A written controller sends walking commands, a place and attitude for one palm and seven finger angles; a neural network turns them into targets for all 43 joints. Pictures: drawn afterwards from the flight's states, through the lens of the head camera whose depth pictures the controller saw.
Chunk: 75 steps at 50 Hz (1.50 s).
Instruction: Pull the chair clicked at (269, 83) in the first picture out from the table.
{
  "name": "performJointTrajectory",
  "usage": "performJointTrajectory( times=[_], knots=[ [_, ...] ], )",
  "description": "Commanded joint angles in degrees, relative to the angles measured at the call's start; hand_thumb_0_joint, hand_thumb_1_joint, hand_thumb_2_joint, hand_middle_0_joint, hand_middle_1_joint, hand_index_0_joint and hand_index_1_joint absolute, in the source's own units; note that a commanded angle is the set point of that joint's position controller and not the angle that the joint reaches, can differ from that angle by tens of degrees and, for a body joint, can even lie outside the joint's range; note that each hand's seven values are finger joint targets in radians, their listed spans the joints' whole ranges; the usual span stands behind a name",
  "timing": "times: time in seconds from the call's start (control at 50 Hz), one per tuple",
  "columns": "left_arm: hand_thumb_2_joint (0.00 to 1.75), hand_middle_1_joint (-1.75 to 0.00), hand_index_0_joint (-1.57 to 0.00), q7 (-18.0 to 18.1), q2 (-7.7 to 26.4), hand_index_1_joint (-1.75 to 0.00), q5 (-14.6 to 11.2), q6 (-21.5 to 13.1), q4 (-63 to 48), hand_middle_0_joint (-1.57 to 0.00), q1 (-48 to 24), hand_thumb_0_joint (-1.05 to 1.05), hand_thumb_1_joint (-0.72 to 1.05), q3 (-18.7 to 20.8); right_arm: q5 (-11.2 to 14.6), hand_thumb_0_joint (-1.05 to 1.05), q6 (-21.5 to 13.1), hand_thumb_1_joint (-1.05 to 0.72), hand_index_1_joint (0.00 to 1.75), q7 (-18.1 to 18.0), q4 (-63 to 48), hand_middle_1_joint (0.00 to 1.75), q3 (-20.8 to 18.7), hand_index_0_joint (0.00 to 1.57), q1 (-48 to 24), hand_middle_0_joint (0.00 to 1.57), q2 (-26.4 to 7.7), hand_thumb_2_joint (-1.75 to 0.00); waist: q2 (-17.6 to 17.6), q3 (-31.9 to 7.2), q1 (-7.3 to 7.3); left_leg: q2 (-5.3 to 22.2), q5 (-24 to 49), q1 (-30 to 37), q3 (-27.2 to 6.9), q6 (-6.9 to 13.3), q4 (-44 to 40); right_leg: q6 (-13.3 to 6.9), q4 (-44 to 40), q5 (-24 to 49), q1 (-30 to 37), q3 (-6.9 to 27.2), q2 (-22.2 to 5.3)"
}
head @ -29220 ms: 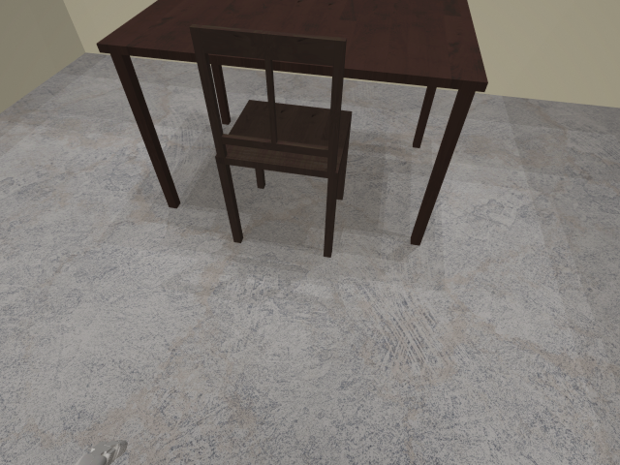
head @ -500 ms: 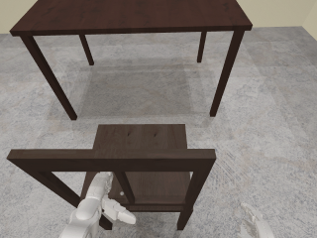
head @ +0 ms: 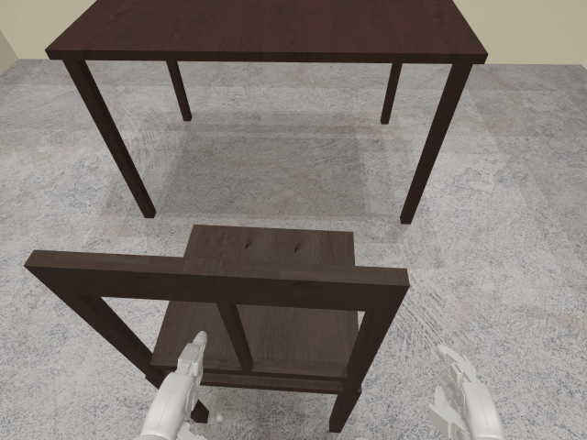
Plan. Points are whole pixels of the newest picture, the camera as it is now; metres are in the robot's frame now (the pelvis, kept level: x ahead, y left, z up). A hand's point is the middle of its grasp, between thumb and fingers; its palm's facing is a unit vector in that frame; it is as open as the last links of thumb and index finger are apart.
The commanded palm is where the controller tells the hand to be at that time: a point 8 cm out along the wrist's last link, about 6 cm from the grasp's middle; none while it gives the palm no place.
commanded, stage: draw the hand back to the body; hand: left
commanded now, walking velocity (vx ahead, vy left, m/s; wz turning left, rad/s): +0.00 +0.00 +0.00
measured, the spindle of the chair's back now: (238, 337) +0.28 +0.10 -0.04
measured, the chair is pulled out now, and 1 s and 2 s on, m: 0.64 0.64 0.64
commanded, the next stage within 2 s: step back with the hand held close in 1.70 s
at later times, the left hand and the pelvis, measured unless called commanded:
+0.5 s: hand (179, 410) +0.16 +0.13 +0.05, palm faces -0.03 -1.00 -0.07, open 17.5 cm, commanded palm +0.13 +0.20 +0.08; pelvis -0.02 +0.00 -0.03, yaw -1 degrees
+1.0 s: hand (59, 354) +0.19 +0.23 +0.14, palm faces +0.32 -0.86 -0.39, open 13.9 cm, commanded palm +0.15 +0.27 +0.18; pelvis +0.01 +0.01 +0.03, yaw +0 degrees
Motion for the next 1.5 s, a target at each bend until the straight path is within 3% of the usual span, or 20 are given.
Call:
performJointTrajectory(
  times=[0.0, 0.1, 0.12, 0.16, 0.2, 0.26, 0.32, 0.38, 0.46, 0.54, 0.6, 0.62, 0.64, 0.72, 0.84, 1.02, 1.12, 1.3, 1.38, 1.48],
  knots=[
    [0.20, 0.00, 0.00, 0.24, 2.39, 0.00, -0.24, -3.54, -14.53, 0.00, 3.71, 0.00, -0.55, 1.27, 0.45, 0.00, -3.55, -0.90, 0.30, -1.05, -10.19, 0.30, -3.25, 0.20, -3.62, 0.20, -5.66, -0.90, -3.06, -6.82, -0.98, -0.66, 16.64, 2.42, 0.54, 2.02, -7.02, 0.13, -8.23, 12.82, 7.07, 0.42, 0.80],
    [0.20, 0.00, 0.00, -0.66, 3.43, 0.00, -0.46, -4.31, -15.95, 0.00, 6.86, 0.00, -0.55, 1.45, 0.59, 0.00, -4.42, -0.90, 0.30, -1.50, -10.36, 0.30, -3.56, 0.20, -3.72, 0.20, -5.66, -0.90, -3.76, -5.83, -1.14, -0.87, 13.68, 0.68, 0.51, 2.28, -6.20, 0.34, -8.72, 9.63, 5.81, 1.01, 0.75],
    [0.20, 0.00, 0.00, 0.02, -1.78, 0.00, -8.25, -12.84, -23.69, 0.00, 2.16, 0.00, -0.55, 4.48, 0.40, 0.00, -6.05, -0.90, 0.30, -1.56, -9.12, 0.30, -3.45, 0.20, -3.66, 0.20, -4.80, -0.90, -7.40, -4.90, -0.88, -1.16, 14.12, -0.87, 0.24, 1.64, -3.80, 0.40, -7.30, 10.44, 3.01, -0.96, 1.55],
    [0.20, 0.00, 0.00, 0.59, 2.97, 0.00, -7.43, -19.02, -20.63, 0.00, 5.38, 0.00, -0.55, 7.85, 0.32, 0.00, -7.93, -0.90, 0.30, -1.27, -6.80, 0.30, -3.80, 0.20, -3.56, 0.20, -5.22, -0.90, -4.64, -6.41, 0.48, -1.08, 13.75, -1.71, 0.46, 1.36, -3.12, -0.27, -5.76, 9.16, 2.88, -0.24, 1.75],
    [0.20, 0.00, 0.00, 0.50, 3.08, 0.00, -8.99, -23.69, -24.37, 0.00, 5.54, 0.00, -0.55, 9.05, 0.70, 0.00, -9.00, -0.90, 0.30, -0.76, -6.29, 0.30, -4.28, 0.20, -3.27, 0.20, -4.80, -0.90, -0.65, -8.15, 0.87, -1.10, 13.98, -0.67, 0.84, 1.02, -2.97, -0.40, -4.97, 8.54, 2.80, -0.10, 1.55],
    [0.20, 0.00, 0.00, 0.09, 3.62, 0.00, -8.96, -31.11, -22.25, 0.00, 5.79, 0.00, -0.55, 10.94, 0.87, 0.00, -9.53, -0.90, 0.30, 0.32, -3.97, 0.30, -5.00, 0.20, -4.21, 0.20, -4.29, -0.90, 0.47, -6.78, 1.29, -0.66, 13.47, -3.39, 0.70, 0.55, -1.18, -0.73, -3.05, 7.45, -0.29, 0.33, 1.80],
    [0.20, 0.00, 0.00, -2.68, 1.28, 0.00, -8.49, -39.02, -18.90, 0.00, 5.83, 0.00, -0.55, 8.22, 0.76, 0.00, -9.81, -0.90, 0.30, 2.09, -2.90, 0.30, -5.33, 0.20, -6.09, 0.20, -4.03, -0.90, -1.24, -5.07, 0.70, -0.26, 10.55, -7.50, 0.57, 0.33, 1.15, -0.68, -0.70, 4.62, -4.06, 0.57, 1.58],
    [0.20, 0.00, 0.00, -5.98, 5.39, 0.00, -9.68, -36.17, -18.82, 0.00, 7.91, 0.00, -0.55, 11.69, 1.86, 0.00, -8.49, -0.90, 0.30, 1.96, -5.77, 0.30, -5.37, 0.20, -7.42, 0.20, -5.05, -0.90, -3.40, -7.30, 1.40, -0.35, 5.86, -8.69, 1.45, 1.01, -0.33, -0.25, -4.61, -1.75, 1.05, 3.77, 0.81],
    [0.20, 0.00, 0.00, -5.22, 12.67, 0.00, -12.90, -34.03, -31.13, 0.00, 4.44, 0.00, -0.55, 19.76, 2.62, 0.00, -8.43, -0.90, 0.30, -0.34, -6.28, 0.30, -5.01, 0.20, -6.88, 0.20, -4.80, -0.90, 0.56, -12.74, 2.58, -0.33, 8.50, -2.12, 1.31, 1.63, -3.05, -0.25, -6.98, 0.36, 6.79, 3.48, 1.10],
    [0.24, -0.02, -0.01, -4.79, 7.97, -0.02, -15.70, -30.61, -24.93, -0.01, 6.03, 0.00, -0.48, 20.44, 3.21, 0.00, -8.85, -0.90, 0.30, -1.20, -4.10, 0.30, -4.45, 0.20, -7.10, 0.20, -4.28, -0.90, -5.47, -6.12, 1.23, -0.13, 8.32, -2.42, 0.67, 1.55, -4.45, 0.67, -9.90, 1.12, 6.70, 2.16, 1.39],
    [0.29, -0.04, -0.02, -5.22, 10.77, -0.04, -17.57, -32.26, -27.46, -0.02, 2.34, 0.00, -0.37, 23.75, 3.19, 0.00, -10.77, -0.90, 0.30, -1.82, -2.45, 0.30, -4.18, 0.20, -6.84, 0.20, -4.73, -0.90, -3.44, -5.87, 1.28, -0.11, 10.18, 0.33, 0.33, 1.44, -5.55, 0.57, -11.34, 3.04, 8.25, 2.06, 1.24],
    [0.31, -0.05, -0.03, 2.06, 24.07, -0.05, -5.88, -25.47, -23.65, -0.03, 6.43, 0.00, -0.33, 28.16, 1.40, 0.00, -7.98, -0.90, 0.30, -3.04, -2.35, 0.30, -4.52, 0.20, -6.19, 0.20, -4.88, -0.90, 1.38, -9.79, 5.64, 2.49, 11.51, 4.60, 0.72, 1.57, -7.89, -1.11, -12.72, 5.29, 12.16, 5.41, -1.24],
    [0.32, -0.05, -0.04, 4.58, 17.02, -0.05, -5.25, -22.51, -28.41, -0.04, 6.54, 0.00, -0.30, 23.93, 1.12, 0.00, -7.14, -0.90, 0.30, -3.15, -4.37, 0.30, -3.67, 0.20, -6.30, 0.20, -3.56, -0.90, 2.07, -6.37, 3.98, 1.90, 12.24, 5.90, 0.68, 1.66, -9.23, -0.78, -13.51, 7.31, 11.76, 3.47, -1.78],
    [0.39, -0.08, -0.05, 7.42, 13.67, -0.08, -3.39, -18.29, -27.96, -0.05, 7.11, 0.00, -0.15, 21.26, 0.86, 0.00, -5.82, -0.90, 0.30, -3.53, -3.01, 0.30, -3.33, 0.20, -7.26, 0.20, -3.61, -0.90, 2.50, -2.07, 3.89, 2.61, 14.62, 10.33, 0.59, 1.68, -11.97, -0.66, -14.94, 10.35, 12.75, 1.44, -1.59],
    [0.50, -0.13, -0.08, 8.91, 14.71, -0.13, -2.37, -17.45, -25.76, -0.08, 5.15, 0.00, 0.07, 23.69, 0.48, 0.00, -5.35, -0.90, 0.30, -3.62, -1.63, 0.30, -3.50, 0.20, -8.58, 0.20, -4.15, -0.90, -3.40, 0.88, 4.52, 2.68, 17.12, 15.04, 0.68, 1.93, -16.64, -0.28, -18.76, 14.37, 17.71, 0.98, -1.55],
    [0.65, -0.19, -0.13, 9.38, 18.76, -0.19, -2.26, -19.10, -30.34, -0.13, -0.66, 0.00, 0.39, 30.19, 0.13, 0.00, -7.16, -0.90, 0.30, -2.72, 0.41, 0.30, -2.51, 0.20, -9.24, 0.20, -3.90, -0.90, 3.78, 1.67, 5.83, 2.83, 26.10, 22.72, -0.11, 0.96, -22.97, -1.09, -22.32, 20.93, 24.90, 0.96, -1.60],
    [0.74, -0.23, -0.16, 8.99, 18.57, -0.23, -3.01, -18.70, -25.86, -0.16, -1.86, 0.00, 0.57, 33.09, -0.03, 0.00, -6.58, -0.90, 0.30, -2.25, 2.08, 0.30, -2.91, 0.20, -9.87, 0.20, -4.12, -0.90, -1.18, 4.29, 5.60, 3.34, 27.75, 24.04, 0.21, 0.95, -25.16, -0.71, -25.24, 23.53, 26.93, 0.76, -1.21],
    [0.90, -0.30, -0.20, 9.09, 23.27, -0.30, -3.44, -19.99, -27.77, -0.20, -7.98, 0.00, 0.90, 40.36, -0.49, 0.00, -6.73, -0.90, 0.30, -1.60, 4.32, 0.30, -3.18, 0.20, -10.33, 0.20, -4.67, -0.90, 3.95, 1.30, 6.38, 3.60, 34.50, 28.97, 0.37, 0.61, -28.39, -0.93, -28.01, 27.29, 32.09, 1.18, -1.57],
    [0.90, -0.30, -0.20, 8.18, 18.53, -0.30, -3.60, -19.00, -21.99, -0.20, -4.37, 0.00, 0.90, 36.83, -0.41, 0.00, -5.76, -0.90, 0.30, -1.08, 5.15, 0.30, -3.89, 0.20, -10.66, 0.20, -4.92, -0.90, -1.52, 3.82, 5.99, 3.99, 36.31, 28.87, 0.66, 0.98, -29.04, -0.51, -29.36, 28.89, 32.10, 0.66, -1.46],
    [0.90, -0.30, -0.20, 8.28, 21.69, -0.30, -3.18, -20.18, -26.99, -0.20, -7.58, 0.00, 0.90, 38.36, -0.63, 0.00, -5.84, -0.90, 0.30, -1.08, 5.10, 0.30, -4.13, 0.20, -10.86, 0.20, -5.37, -0.90, 1.98, 1.94, 6.50, 4.08, 35.86, 30.12, 0.05, 0.62, -30.74, -0.82, -29.72, 26.67, 33.37, 0.87, -1.62]
  ],
)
